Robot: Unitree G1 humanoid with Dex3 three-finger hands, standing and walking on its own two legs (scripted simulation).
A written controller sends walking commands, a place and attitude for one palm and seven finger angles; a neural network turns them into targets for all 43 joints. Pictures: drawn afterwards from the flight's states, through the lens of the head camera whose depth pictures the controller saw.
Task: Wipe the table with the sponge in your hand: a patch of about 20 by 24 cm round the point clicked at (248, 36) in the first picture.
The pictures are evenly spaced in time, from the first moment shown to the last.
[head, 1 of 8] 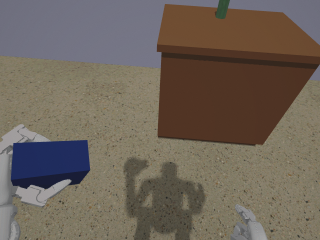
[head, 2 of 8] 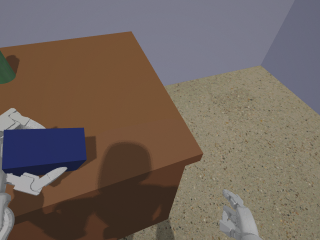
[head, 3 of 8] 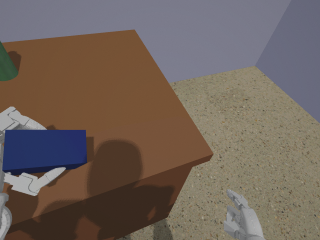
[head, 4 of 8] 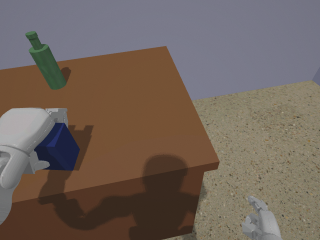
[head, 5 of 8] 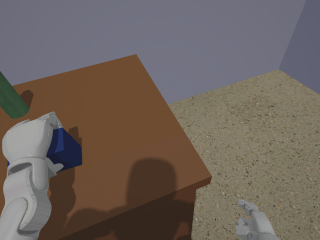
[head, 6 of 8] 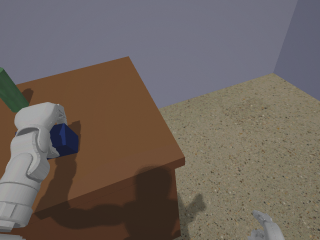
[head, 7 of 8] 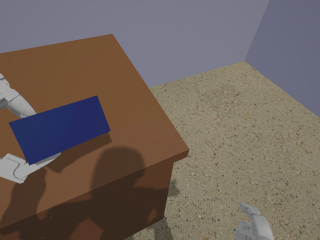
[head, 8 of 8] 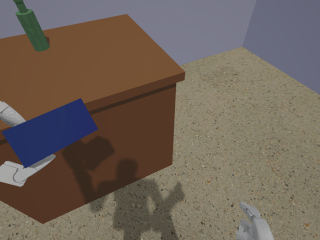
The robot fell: no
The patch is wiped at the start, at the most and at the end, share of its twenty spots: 0.00 1.00 1.00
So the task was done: yes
